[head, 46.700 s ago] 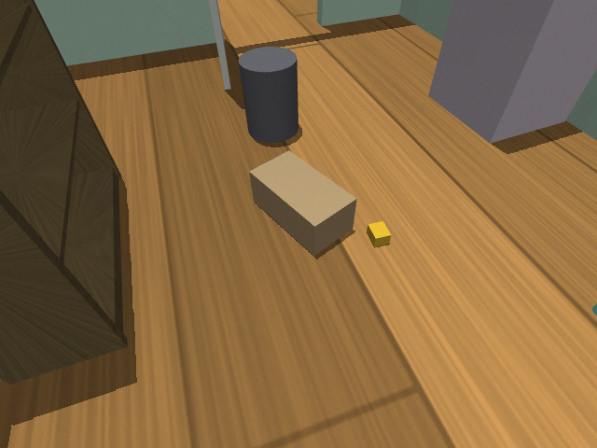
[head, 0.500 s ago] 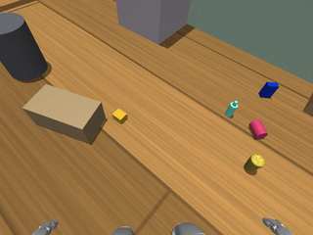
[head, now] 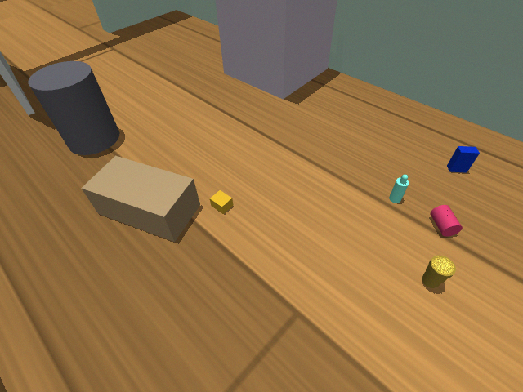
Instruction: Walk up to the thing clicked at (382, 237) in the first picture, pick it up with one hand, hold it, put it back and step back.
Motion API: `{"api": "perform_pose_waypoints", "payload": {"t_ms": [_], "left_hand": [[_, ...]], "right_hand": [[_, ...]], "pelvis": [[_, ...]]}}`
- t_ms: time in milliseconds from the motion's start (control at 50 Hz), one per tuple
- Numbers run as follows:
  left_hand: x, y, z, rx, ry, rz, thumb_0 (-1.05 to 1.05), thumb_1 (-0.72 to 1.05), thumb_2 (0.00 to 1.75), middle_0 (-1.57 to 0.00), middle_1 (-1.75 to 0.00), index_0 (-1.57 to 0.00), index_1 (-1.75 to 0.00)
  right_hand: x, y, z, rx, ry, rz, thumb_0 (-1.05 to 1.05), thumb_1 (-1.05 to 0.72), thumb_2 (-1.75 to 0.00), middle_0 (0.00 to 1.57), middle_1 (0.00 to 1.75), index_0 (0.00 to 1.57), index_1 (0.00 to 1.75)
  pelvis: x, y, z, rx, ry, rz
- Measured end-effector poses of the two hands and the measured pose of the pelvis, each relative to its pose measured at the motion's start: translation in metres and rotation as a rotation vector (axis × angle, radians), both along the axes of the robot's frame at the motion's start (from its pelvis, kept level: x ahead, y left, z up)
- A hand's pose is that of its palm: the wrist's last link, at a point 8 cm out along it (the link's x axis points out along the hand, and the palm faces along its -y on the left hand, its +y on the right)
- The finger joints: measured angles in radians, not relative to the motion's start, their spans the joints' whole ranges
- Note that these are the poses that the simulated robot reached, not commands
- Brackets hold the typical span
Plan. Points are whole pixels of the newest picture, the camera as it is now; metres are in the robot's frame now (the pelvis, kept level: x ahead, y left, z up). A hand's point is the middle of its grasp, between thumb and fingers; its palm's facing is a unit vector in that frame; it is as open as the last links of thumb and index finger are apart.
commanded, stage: step back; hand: left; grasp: from above
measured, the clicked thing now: (221, 202) +1.08 +0.26 -0.73
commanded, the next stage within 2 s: stand in 0.80 s
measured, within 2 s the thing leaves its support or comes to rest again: neither
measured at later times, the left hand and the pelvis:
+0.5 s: hand out of the picture +0.07 +0.26 -0.14, palm faces +0.05 -0.91 -0.40, open 7.4 cm; pelvis +0.03 -0.02 +0.00, yaw +3 degrees
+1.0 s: hand out of the picture +0.12 +0.26 -0.14, palm faces -0.01 -0.94 -0.34, open 7.4 cm; pelvis +0.05 +0.00 +0.02, yaw +1 degrees
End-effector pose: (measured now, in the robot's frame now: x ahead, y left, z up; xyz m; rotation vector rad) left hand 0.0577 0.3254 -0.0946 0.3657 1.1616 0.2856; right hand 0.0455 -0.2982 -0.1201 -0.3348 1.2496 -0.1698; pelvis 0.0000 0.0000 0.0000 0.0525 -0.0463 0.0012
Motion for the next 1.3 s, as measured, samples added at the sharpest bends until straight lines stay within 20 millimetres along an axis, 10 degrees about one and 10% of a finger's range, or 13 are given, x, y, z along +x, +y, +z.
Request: {"api": "perform_pose_waypoints", "payload": {"t_ms": [180, 380, 800, 1300], "left_hand": [[0.005, -0.021, 0.0, -0.026, 0.008, -0.021, 0.01, 0.9, 0.89, -0.2, -0.3, -0.2, -0.3], [-0.006, -0.044, 0.008, -0.027, 0.019, 0.029, 0.0, 0.9, 0.89, -0.2, -0.3, -0.21, -0.3], [0.042, -0.013, -0.014, -0.055, 0.036, 0.004, 0.0, 0.9, 0.89, -0.2, -0.3, -0.2, -0.3], [0.069, -0.027, -0.004, -0.109, 0.044, -0.055, 0.0, 0.9, 0.89, -0.2, -0.3, -0.2, -0.3]], "right_hand": [[0.001, -0.024, 0.008, 0.004, -0.044, -0.021, 0.01, -0.9, -0.9, 0.21, 0.3, 0.21, 0.3], [0.051, -0.044, 0.011, -0.023, -0.054, 0.026, 0.01, -0.91, -0.9, 0.2, 0.3, 0.2, 0.3], [0.124, 0.021, 0.012, 0.033, -0.146, 0.042, 0.01, -0.9, -0.9, 0.21, 0.3, 0.2, 0.3], [0.067, 0.004, 0.027, -0.002, -0.024, -0.053, 0.01, -0.91, -0.9, 0.2, 0.3, 0.2, 0.3]], "pelvis": [[0.003, -0.019, 0.003, -0.035, 0.006, -0.003], [0.023, -0.027, 0.01, -0.047, 0.002, 0.021], [0.043, 0.002, 0.004, -0.062, 0.011, 0.007], [0.047, 0.006, 0.023, -0.055, 0.002, 0.001]]}}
